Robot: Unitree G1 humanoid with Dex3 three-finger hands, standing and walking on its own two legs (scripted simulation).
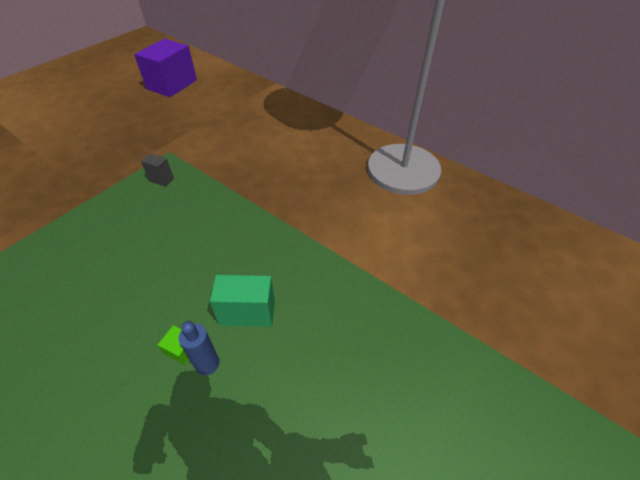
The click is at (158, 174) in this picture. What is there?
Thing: carton on end
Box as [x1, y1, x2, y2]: [141, 153, 173, 186]
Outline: 150,153 141,160 146,174 150,181 165,186 173,178 166,158
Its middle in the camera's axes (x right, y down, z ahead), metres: -0.76 -0.34 +1.84
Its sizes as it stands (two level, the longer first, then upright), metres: 0.097 0.065 0.123
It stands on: the floor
